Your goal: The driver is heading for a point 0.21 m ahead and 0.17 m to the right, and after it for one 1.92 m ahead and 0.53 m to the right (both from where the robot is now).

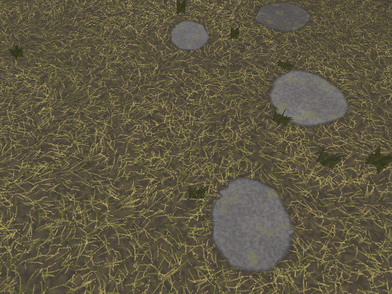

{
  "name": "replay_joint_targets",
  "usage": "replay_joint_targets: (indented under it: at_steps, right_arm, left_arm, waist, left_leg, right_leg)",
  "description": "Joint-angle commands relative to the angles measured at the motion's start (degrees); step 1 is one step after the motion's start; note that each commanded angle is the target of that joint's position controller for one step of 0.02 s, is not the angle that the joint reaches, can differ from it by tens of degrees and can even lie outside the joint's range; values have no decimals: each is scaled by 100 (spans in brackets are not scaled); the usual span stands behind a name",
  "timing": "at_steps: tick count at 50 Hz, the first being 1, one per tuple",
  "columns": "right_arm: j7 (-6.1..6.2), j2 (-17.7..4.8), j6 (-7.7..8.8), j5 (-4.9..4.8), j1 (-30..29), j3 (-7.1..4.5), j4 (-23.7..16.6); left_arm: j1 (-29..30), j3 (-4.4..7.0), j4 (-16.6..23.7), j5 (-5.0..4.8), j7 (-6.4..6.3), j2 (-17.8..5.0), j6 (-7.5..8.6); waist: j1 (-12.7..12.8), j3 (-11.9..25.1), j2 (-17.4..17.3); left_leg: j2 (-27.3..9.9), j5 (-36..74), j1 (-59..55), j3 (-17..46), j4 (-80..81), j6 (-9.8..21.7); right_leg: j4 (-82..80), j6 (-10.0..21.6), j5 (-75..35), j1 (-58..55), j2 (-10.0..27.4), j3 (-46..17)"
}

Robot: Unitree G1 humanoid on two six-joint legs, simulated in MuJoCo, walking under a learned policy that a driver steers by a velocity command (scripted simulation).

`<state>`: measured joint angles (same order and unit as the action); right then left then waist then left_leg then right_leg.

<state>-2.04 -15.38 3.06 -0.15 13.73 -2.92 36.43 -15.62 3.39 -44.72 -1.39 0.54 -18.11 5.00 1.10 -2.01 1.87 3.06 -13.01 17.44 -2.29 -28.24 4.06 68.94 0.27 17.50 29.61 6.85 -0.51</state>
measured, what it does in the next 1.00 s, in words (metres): walks ahead, turning right: right foot, then left foot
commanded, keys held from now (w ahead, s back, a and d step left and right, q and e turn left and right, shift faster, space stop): w+e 0.08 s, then e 0.82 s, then no key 0.10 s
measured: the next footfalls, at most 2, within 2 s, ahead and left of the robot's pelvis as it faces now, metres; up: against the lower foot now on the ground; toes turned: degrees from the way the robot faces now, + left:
right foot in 0.34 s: +0.35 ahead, -0.12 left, +0.00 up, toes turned -9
left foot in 0.80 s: +0.41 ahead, +0.10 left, +0.00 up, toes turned -33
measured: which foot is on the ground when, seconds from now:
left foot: down 0.00-0.36, up 0.38-0.78, down 0.80-1.00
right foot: up 0.00-0.32, down 0.34-0.80, up 0.82-1.00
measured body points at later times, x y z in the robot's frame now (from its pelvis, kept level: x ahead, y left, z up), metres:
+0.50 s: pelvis +0.22 -0.03 -0.01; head +0.27 -0.05 +0.44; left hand +0.44 +0.21 -0.10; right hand +0.31 -0.33 -0.12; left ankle +0.19 +0.13 -0.64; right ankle +0.31 -0.11 -0.74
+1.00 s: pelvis +0.30 +0.02 +0.00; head +0.34 +0.03 +0.45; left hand +0.58 +0.20 -0.10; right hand +0.27 -0.28 -0.08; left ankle +0.37 +0.12 -0.74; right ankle +0.21 -0.09 -0.65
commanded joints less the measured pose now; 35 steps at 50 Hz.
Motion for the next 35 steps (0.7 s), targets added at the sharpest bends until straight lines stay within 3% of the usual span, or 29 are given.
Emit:
replay_joint_targets:
  at_steps: [1, 5, 7, 10, 13, 15, 16, 17, 18, 19, 20, 21, 22, 23, 25, 28, 31, 33, 35]
  right_arm:
    - [43, -706, 245, 49, 36, -207, -171]
    - [131, -695, 318, 118, 153, -209, 100]
    - [206, -736, 298, 114, -10, -198, 146]
    - [336, -832, 230, 60, 222, -212, 347]
    - [440, -1009, 38, 3, 219, -282, 427]
    - [519, -1100, -99, -30, 58, -327, 360]
    - [542, -1094, -156, -32, -20, -327, 312]
    - [535, -1029, -158, -55, -91, -291, 244]
    - [467, -510, -87, 190, 392, -126, 92]
    - [339, -342, -17, 199, 986, 1, 41]
    - [238, -944, 22, 66, 667, -116, 154]
    - [230, -998, -3, -46, 127, -129, -27]
    - [291, -904, -63, 11, -62, -123, -21]
    - [356, -931, -154, 57, -120, -150, -52]
    - [389, -764, -270, 73, 67, -132, -10]
    - [478, -606, -271, 106, 81, -87, 54]
    - [496, -608, -302, 69, -137, -96, 40]
    - [473, -602, -281, 47, -315, -107, -6]
    - [432, -613, -214, 27, -413, -122, -37]
  left_arm:
    - [-237, 119, 207, 7, 22, -452, -81]
    - [298, 90, 328, 11, -1, -282, -139]
    - [521, 54, 380, 62, 58, -180, -76]
    - [1107, -39, 604, 109, 211, 40, -29]
    - [1091, 30, 790, 109, 368, -151, -27]
    - [611, 136, 781, 141, 414, -379, -51]
    - [74, 239, 688, 135, 386, -584, -57]
    - [-499, 345, 617, 150, 290, -819, -49]
    - [-611, 409, 717, 181, 162, -1294, -75]
    - [-407, 393, 906, 279, 140, -1484, -66]
    - [-182, 348, 1078, 214, 134, -1114, -153]
    - [187, 269, 1155, 131, 102, -849, -210]
    - [414, 215, 1169, 42, 74, -666, -272]
    - [581, 191, 1203, 20, 38, -598, -322]
    - [772, 224, 1247, 138, 15, -666, -389]
    - [665, 297, 1219, 162, -89, -824, -436]
    - [751, 321, 1272, 95, -195, -863, -564]
    - [802, 323, 1310, 99, -225, -855, -637]
    - [765, 330, 1326, 115, -222, -843, -686]
  waist:
    - [19, 446, -647]
    - [-98, -20, -467]
    - [-121, -91, -511]
    - [-381, -131, -457]
    - [-311, 32, -595]
    - [-42, 360, -756]
    - [213, 647, -715]
    - [564, 967, -418]
    - [220, 1614, 839]
    - [-116, 2673, 1371]
    - [253, 2841, 307]
    - [196, 2026, 11]
    - [27, 1322, -510]
    - [-107, 971, -427]
    - [-312, 707, 57]
    - [-252, 983, 242]
    - [-152, 1120, 382]
    - [-78, 1000, 561]
    - [4, 944, 705]
  left_leg:
    - [-1565, 1718, -961, 1311, 1687, 926]
    - [-1387, 2590, -960, 377, 1900, 680]
    - [-1184, 3201, -811, -178, 1864, 413]
    - [-1305, 3678, -1091, -410, 1728, 239]
    - [-1531, 4440, -1845, -437, 1094, 214]
    - [-1578, 5546, -2093, -449, 215, 167]
    - [-1466, 5637, -2017, -500, -625, 81]
    - [-1120, 4827, -1547, -634, -1911, -166]
    - [-453, 524, 82, -597, -3838, -496]
    - [541, -2859, 1725, 453, -5651, -795]
    - [67, -2346, 1831, 1193, -5818, -686]
    - [-121, -1894, 2060, 1038, -5513, -621]
    - [-335, -1605, 2103, 910, -5002, -646]
    - [-463, -1379, 1886, 889, -4522, -672]
    - [-417, -1179, 1306, 720, -3842, -752]
    - [-331, -956, 1154, 687, -3037, -937]
    - [-305, -476, 1079, 789, -2476, -1000]
    - [-260, -363, 981, 812, -2071, -979]
    - [-204, -446, 841, 822, -1645, -923]
  right_leg:
    - [-127, -18, -647, 829, 288, -293]
    - [-1232, -138, -1655, 1214, -43, -544]
    - [-2273, -110, -2358, 731, -252, -285]
    - [-3145, -55, -2885, 461, -393, 102]
    - [-3491, 106, -2194, 517, -559, 249]
    - [-3515, 291, -1501, 62, -838, 453]
    - [-3717, 430, -1452, -558, -1021, 490]
    - [-4371, 658, -2458, -1570, -1015, 259]
    - [-3760, 1265, -5244, -3352, 271, -1373]
    - [-4103, 2660, -5657, -4749, 1591, -4116]
    - [-4410, 2417, -4475, -4438, 1296, -3597]
    - [-4562, 2111, -3574, -3681, 1008, -2930]
    - [-4786, 1814, -2913, -2787, 710, -2490]
    - [-4966, 1679, -2446, -2069, 520, -2281]
    - [-5187, 1544, -2235, -1176, 151, -1998]
    - [-5027, 1529, -2721, -1153, 47, -1842]
    - [-4998, 1315, -1377, -1149, -91, -1999]
    - [-5032, 1212, -554, -1050, -167, -2181]
    - [-4953, 1170, -399, -1133, -153, -2413]
Velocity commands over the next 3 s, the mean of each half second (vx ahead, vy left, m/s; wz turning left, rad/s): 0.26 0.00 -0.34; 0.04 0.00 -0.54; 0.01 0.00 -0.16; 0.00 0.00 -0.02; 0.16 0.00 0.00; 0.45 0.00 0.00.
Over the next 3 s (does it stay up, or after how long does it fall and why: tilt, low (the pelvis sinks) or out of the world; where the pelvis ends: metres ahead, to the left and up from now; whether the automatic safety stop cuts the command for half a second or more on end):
stays up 0.55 -0.18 -0.01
